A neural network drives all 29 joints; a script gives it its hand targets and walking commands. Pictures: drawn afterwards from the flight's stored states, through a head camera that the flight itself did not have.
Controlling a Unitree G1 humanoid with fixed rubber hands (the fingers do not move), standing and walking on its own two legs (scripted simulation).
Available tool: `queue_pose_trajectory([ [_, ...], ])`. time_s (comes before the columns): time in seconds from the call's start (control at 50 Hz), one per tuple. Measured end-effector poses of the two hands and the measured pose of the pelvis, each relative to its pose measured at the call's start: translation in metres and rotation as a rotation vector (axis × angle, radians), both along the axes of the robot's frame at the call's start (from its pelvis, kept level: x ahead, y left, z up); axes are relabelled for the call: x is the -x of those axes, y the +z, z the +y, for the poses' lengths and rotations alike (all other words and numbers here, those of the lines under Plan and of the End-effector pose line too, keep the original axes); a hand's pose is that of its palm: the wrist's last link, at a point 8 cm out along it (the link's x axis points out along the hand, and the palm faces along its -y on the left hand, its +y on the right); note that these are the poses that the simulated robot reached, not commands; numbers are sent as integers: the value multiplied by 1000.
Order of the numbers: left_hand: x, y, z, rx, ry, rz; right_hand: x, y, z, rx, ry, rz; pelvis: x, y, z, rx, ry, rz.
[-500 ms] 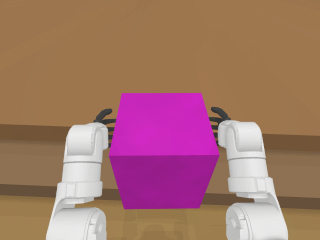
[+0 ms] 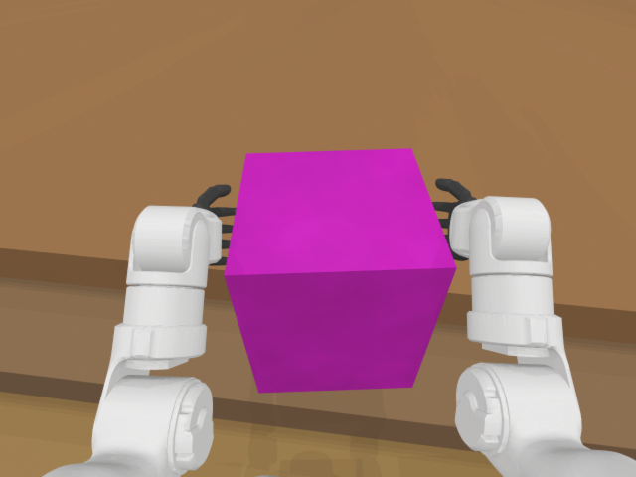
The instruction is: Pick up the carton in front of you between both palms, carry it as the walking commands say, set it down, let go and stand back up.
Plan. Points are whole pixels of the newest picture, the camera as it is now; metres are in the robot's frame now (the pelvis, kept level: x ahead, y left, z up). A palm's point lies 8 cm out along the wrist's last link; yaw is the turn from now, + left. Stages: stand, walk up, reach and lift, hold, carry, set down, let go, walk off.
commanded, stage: carry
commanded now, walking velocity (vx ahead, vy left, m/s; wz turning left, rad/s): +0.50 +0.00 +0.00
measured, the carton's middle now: (332, 274) +0.36 +0.02 +0.09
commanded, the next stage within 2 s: none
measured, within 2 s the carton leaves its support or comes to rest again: neither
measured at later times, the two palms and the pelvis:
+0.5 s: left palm (220, 40) +0.63 +0.20 +0.29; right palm (430, 57) +0.58 -0.10 +0.30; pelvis +0.22 +0.10 +0.13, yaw -2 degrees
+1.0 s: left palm out of the picture +0.87 +0.25 +0.40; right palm out of the picture +0.92 -0.05 +0.40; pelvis +0.53 +0.05 +0.26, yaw +1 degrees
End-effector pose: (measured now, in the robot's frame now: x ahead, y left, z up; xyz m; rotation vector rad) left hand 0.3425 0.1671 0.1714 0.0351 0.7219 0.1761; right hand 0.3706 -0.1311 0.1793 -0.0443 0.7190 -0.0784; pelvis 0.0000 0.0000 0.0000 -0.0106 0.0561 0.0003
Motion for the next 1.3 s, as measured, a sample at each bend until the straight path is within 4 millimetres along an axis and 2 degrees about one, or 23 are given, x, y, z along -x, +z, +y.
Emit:
queue_pose_trajectory([
  [0.08, -29, 6, 16, -3, 16, -2, -32, 3, 16, -22, 0, -1, -27, 4, 12, -7, -7, -3],
  [0.14, -62, 10, 27, -1, 17, 6, -60, 0, 26, -32, -8, 8, -55, 10, 26, -23, -6, -1],
  [0.22, -124, 12, 35, 16, -11, 16, -104, -2, 34, -31, -50, 18, -98, 18, 51, -56, -11, 26],
  [0.3, -186, 21, 29, 58, -93, 18, -127, 5, 29, -6, -154, 18, -133, 42, 79, -58, -7, 7],
  [0.38, -224, 48, 25, 98, -112, 29, -149, 33, 26, -14, -210, 26, -164, 83, 91, -49, -12, -2],
  [0.46, -262, 97, 29, 109, -118, -40, -190, 86, 29, -32, -233, -45, -201, 119, 99, -18, -32, -5],
  [0.56, -315, 157, 39, 116, -113, -139, -252, 157, 38, 1, -205, -142, -258, 141, 95, 6, -23, 3],
  [0.62, -346, 179, 44, 120, -105, -145, -289, 187, 45, 22, -154, -147, -298, 148, 87, 22, -6, -6],
  [0.66, -367, 188, 48, 116, -94, -131, -316, 200, 49, 43, -128, -131, -326, 152, 81, 36, 1, -12],
  [0.72, -403, 196, 55, 94, -68, -90, -363, 209, 56, 50, -93, -90, -371, 159, 73, 59, 1, -3],
  [0.76, -428, 197, 60, 76, -46, -55, -398, 208, 60, 38, -66, -54, -400, 163, 67, 65, 3, 10],
  [0.82, -457, 193, 70, 54, 18, 28, -450, 200, 70, 14, -6, 30, -443, 182, 53, 60, 5, 9],
  [0.86, -471, 191, 77, 28, 54, 70, -481, 196, 79, -9, 32, 72, -460, 197, 49, 68, 3, -10],
  [0.92, -488, 196, 81, 28, 70, 110, -511, 196, 87, -47, 51, 115, -486, 227, 48, 66, 0, -29],
  [0.98, -518, 216, 82, 30, 77, 102, -539, 213, 87, -54, 48, 107, -516, 254, 47, 37, 10, -37],
  [1.06, -576, 258, 75, 20, 64, 17, -586, 247, 79, -71, 23, 21, -562, 276, 54, 7, 16, -25],
  [1.16, -656, 307, 72, -7, 31, -74, -652, 284, 74, -103, -14, -71, -633, 291, 76, -30, -4, -14],
  [1.22, -710, 323, 72, -3, 7, -72, -695, 296, 73, -95, -40, -70, -682, 300, 89, -66, -3, 5],
  [1.3, -789, 329, 68, 17, -68, -30, -747, 303, 69, -64, -110, -30, -751, 314, 116, -76, -10, -3],
])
